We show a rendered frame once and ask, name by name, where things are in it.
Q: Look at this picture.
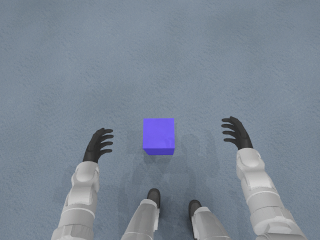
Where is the robot right thigh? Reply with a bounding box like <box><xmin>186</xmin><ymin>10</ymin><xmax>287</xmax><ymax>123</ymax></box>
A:
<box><xmin>191</xmin><ymin>211</ymin><xmax>232</xmax><ymax>240</ymax></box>

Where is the left robot forearm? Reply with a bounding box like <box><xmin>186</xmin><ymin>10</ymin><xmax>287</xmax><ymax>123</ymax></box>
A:
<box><xmin>51</xmin><ymin>161</ymin><xmax>100</xmax><ymax>240</ymax></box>

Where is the robot right hand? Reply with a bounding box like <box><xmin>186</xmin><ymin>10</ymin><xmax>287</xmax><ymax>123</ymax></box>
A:
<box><xmin>221</xmin><ymin>116</ymin><xmax>253</xmax><ymax>150</ymax></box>

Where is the carton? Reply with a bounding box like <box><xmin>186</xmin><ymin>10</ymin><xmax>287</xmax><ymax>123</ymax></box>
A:
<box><xmin>142</xmin><ymin>118</ymin><xmax>175</xmax><ymax>155</ymax></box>

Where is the robot left foot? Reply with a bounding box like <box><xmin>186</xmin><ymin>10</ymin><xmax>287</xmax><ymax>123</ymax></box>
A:
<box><xmin>147</xmin><ymin>188</ymin><xmax>161</xmax><ymax>209</ymax></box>

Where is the right robot forearm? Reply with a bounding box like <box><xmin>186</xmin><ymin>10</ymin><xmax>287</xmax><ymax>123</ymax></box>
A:
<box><xmin>236</xmin><ymin>148</ymin><xmax>308</xmax><ymax>240</ymax></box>

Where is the robot left hand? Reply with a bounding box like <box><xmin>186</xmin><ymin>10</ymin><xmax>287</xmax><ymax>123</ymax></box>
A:
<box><xmin>82</xmin><ymin>128</ymin><xmax>114</xmax><ymax>163</ymax></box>

